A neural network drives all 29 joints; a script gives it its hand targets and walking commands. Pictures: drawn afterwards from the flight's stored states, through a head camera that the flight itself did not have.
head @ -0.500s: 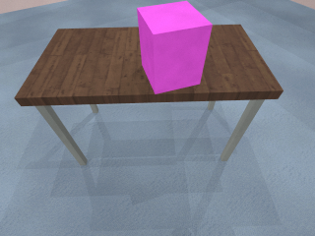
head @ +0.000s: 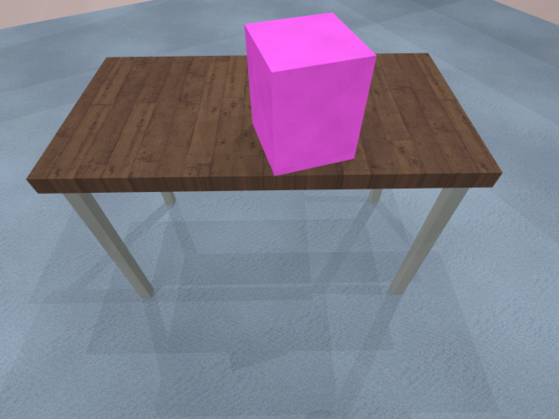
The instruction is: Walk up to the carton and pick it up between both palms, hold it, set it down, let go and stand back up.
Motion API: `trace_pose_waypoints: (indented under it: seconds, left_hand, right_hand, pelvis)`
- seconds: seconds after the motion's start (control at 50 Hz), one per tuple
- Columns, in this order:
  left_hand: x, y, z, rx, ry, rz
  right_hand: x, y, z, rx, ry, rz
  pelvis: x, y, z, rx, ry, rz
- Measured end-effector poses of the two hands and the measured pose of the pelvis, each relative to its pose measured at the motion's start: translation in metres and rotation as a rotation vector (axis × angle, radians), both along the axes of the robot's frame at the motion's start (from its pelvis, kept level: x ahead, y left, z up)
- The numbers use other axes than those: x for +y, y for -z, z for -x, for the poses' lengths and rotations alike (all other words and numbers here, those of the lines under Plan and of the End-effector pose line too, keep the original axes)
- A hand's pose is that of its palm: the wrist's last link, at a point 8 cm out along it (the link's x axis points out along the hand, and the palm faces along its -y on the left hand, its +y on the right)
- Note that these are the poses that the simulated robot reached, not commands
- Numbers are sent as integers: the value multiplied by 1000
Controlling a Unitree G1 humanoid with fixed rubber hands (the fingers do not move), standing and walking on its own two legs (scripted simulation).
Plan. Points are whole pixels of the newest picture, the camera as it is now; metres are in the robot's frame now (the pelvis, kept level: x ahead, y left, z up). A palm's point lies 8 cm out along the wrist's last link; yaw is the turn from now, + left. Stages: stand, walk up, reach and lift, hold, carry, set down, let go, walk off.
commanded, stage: walk up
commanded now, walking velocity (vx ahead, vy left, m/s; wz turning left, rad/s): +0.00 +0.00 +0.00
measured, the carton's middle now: (302, 95) +0.75 -0.05 +0.05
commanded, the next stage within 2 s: none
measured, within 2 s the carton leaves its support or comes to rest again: neither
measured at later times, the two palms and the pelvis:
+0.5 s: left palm out of the picture +0.05 +0.17 -0.15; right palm out of the picture +0.11 -0.32 -0.16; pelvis +0.08 -0.08 -0.02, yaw +2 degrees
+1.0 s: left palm (209, 344) +0.26 +0.14 -0.14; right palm (501, 346) +0.26 -0.40 -0.18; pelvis +0.21 -0.13 -0.05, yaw -1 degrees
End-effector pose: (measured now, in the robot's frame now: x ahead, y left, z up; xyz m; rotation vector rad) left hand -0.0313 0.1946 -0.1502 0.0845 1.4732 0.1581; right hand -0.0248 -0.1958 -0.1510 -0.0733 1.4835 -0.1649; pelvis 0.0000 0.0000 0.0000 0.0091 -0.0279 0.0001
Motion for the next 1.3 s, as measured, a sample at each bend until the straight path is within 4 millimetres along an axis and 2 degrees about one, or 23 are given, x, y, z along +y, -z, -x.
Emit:
trace_pose_waypoints:
  seconds: [0.12, 0.2, 0.24, 0.3, 0.36, 0.42, 0.52, 0.58, 0.64, 0.68, 0.72, 0.76, 0.78, 0.84, 0.92, 0.96, 0.98, 1.02, 1.08, 1.18, 1.24, 1.3]
  left_hand:
    - [1, 1, -4, -11, -1, -11]
    - [12, 5, -18, -40, 34, -47]
    - [17, 5, -33, -57, 73, -73]
    - [16, 3, -69, -130, 119, -112]
    - [6, 2, -96, -226, 104, -140]
    - [-4, 0, -99, -247, 41, -159]
    - [-34, 1, -78, -163, -15, -123]
    - [-52, 3, -62, -88, -52, -88]
    - [-65, 7, -52, -20, -85, -60]
    - [-69, 14, -52, 14, -101, -47]
    - [-69, 25, -57, 42, -108, -39]
    - [-67, 32, -74, 45, -90, -36]
    - [-64, 34, -88, 36, -68, -40]
    - [-49, 30, -150, -60, 15, -80]
    - [-42, 6, -244, -268, 103, -133]
    - [-45, -6, -278, -358, 126, -160]
    - [-48, -8, -288, -390, 133, -177]
    - [-54, -8, -298, -417, 123, -205]
    - [-67, -10, -298, -405, 66, -225]
    - [-86, -20, -294, -371, 17, -207]
    - [-89, -23, -291, -339, -12, -189]
    - [-86, -18, -289, -297, -38, -162]
  right_hand:
    - [-1, 2, -2, -3, -15, -3]
    - [-20, 8, -1, -56, 20, 28]
    - [-37, 10, 4, -57, 50, 53]
    - [-66, 16, 11, -29, 73, 73]
    - [-91, 24, 2, 9, 33, 69]
    - [-111, 21, -41, -28, -48, 78]
    - [-128, 5, -156, -236, -163, 97]
    - [-127, -7, -227, -366, -207, 100]
    - [-117, -17, -291, -484, -253, 90]
    - [-110, -19, -326, -543, -279, 84]
    - [-105, -15, -352, -589, -288, 89]
    - [-108, -10, -362, -614, -275, 100]
    - [-113, -7, -361, -614, -246, 105]
    - [-136, 3, -339, -537, -178, 130]
    - [-172, 12, -301, -404, -118, 150]
    - [-189, 18, -290, -355, -96, 152]
    - [-197, 24, -287, -332, -92, 151]
    - [-207, 32, -286, -289, -93, 139]
    - [-209, 32, -304, -273, -123, 115]
    - [-196, 16, -357, -323, -182, 77]
    - [-182, 6, -393, -358, -214, 58]
    - [-165, -2, -430, -408, -252, 44]
  pelvis:
    - [-3, 2, -3, 2, -5, -1]
    - [-12, 11, -11, 4, 33, -29]
    - [-21, 16, -18, 3, 48, -41]
    - [-38, 23, -30, -5, 61, -49]
    - [-54, 31, -44, -18, 25, -3]
    - [-66, 31, -59, -25, -10, 12]
    - [-79, 24, -84, -50, -48, 23]
    - [-83, 23, -102, -58, -55, 24]
    - [-86, 26, -120, -67, -65, 19]
    - [-86, 33, -134, -71, -71, 7]
    - [-86, 44, -149, -76, -79, -18]
    - [-86, 51, -157, -89, -56, -47]
    - [-87, 53, -160, -94, -44, -53]
    - [-94, 51, -170, -104, -15, -70]
    - [-108, 43, -184, -90, 14, -62]
    - [-117, 44, -195, -85, 20, -51]
    - [-122, 47, -201, -81, 19, -42]
    - [-131, 52, -211, -73, -4, -23]
    - [-137, 48, -227, -82, -31, -2]
    - [-138, 32, -252, -86, -70, 14]
    - [-134, 24, -266, -79, -81, 12]
    - [-129, 24, -276, -71, -97, 8]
